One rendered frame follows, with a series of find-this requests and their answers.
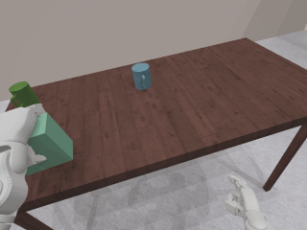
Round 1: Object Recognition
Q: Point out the right robot forearm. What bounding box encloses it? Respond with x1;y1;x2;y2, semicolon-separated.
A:
244;210;273;230

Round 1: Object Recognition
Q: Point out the table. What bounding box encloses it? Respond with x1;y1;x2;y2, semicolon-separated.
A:
5;37;307;230

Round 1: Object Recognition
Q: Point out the robot right hand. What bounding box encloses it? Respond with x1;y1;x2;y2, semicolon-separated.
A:
224;174;262;219

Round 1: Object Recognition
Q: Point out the left robot forearm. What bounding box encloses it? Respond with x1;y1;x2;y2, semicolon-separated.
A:
0;141;28;230

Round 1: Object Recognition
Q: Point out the robot left hand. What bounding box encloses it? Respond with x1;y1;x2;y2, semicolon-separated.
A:
0;103;47;168

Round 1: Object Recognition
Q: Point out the sponge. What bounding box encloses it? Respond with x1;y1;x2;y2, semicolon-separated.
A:
26;113;73;175

